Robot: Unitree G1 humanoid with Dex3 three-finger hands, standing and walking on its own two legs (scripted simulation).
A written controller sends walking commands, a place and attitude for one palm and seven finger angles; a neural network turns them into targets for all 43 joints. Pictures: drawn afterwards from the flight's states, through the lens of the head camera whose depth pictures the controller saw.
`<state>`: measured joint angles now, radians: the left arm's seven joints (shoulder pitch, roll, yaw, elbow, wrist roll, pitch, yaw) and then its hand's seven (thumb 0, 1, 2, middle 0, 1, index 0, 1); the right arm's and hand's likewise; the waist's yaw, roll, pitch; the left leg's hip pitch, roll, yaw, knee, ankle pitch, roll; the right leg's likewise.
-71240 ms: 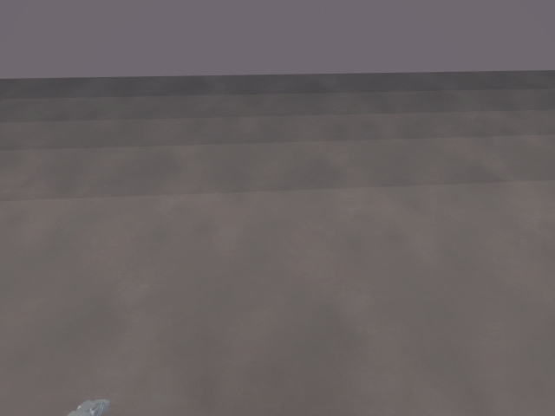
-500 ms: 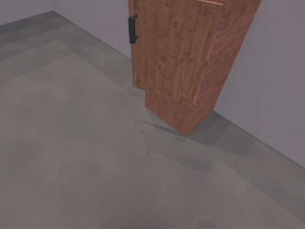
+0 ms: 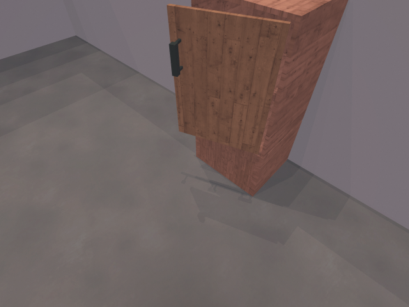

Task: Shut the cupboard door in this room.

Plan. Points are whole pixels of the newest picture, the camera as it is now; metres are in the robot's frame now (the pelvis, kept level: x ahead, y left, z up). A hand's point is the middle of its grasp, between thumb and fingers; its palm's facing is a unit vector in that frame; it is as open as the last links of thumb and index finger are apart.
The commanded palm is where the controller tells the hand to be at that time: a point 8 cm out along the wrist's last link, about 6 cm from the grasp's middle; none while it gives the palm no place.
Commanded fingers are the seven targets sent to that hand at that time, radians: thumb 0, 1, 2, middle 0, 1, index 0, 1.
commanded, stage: let the arm hang, fingers relaxed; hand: left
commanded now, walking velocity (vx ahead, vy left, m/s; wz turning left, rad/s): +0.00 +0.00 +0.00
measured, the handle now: (177, 57) +0.96 +0.15 +0.02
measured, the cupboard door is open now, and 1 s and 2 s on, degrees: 20 20 20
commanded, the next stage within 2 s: look to check the result in 0.28 s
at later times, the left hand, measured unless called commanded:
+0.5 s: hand out of the picture -0.01 +0.17 -0.17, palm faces +0.02 -0.98 -0.22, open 7.4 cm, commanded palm none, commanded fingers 0.00 0.90 0.90 -0.20 -0.30 -0.20 -0.30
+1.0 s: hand out of the picture +0.04 +0.18 -0.17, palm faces +0.00 -0.97 -0.25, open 7.4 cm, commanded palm none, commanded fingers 0.00 0.90 0.90 -0.20 -0.30 -0.20 -0.30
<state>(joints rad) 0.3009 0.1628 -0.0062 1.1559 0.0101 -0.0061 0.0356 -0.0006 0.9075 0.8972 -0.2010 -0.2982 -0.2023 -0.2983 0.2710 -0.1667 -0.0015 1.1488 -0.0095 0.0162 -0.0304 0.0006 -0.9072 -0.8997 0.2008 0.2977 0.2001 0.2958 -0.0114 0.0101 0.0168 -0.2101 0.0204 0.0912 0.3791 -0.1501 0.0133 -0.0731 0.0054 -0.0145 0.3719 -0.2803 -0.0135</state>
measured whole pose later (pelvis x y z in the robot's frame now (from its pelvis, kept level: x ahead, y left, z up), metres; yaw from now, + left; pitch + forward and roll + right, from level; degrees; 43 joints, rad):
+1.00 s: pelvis +0.02 -0.01 +0.00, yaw +0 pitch -1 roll +0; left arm 0.24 0.21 0.01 1.13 0.01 -0.02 0.03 0.00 0.90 0.90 -0.20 -0.30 -0.20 -0.30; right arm 0.20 -0.22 -0.01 1.13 -0.01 0.01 -0.03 0.00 -0.91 -0.90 0.20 0.30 0.20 0.30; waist -0.01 0.00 0.03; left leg -0.17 0.04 0.09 0.36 -0.17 -0.01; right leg -0.02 0.02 -0.02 0.32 -0.28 -0.03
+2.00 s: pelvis +0.01 -0.02 -0.02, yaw +34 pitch +1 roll +1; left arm 0.23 0.22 0.05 0.87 0.03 0.02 0.02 0.00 0.90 0.90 -0.21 -0.30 -0.21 -0.30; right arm 0.16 -0.27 -0.07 0.88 -0.02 0.06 0.03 0.00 -0.91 -0.90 0.20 0.30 0.20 0.30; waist -0.02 -0.03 0.10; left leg -0.31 0.02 0.05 0.59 -0.27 -0.01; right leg -0.27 -0.16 -0.19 0.69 -0.40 0.04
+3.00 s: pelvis +0.18 +0.17 -0.01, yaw +68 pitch +1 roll +0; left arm 0.17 0.22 0.08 0.86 0.03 0.00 -0.01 0.00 0.91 0.90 -0.20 -0.30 -0.20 -0.30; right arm 0.23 -0.20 -0.04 0.95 -0.03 0.00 0.00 0.00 -0.91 -0.90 0.20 0.30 0.20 0.30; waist -0.01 0.00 0.07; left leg -0.26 -0.03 0.03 0.49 -0.24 0.05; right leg -0.56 -0.13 -0.03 0.88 -0.28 0.07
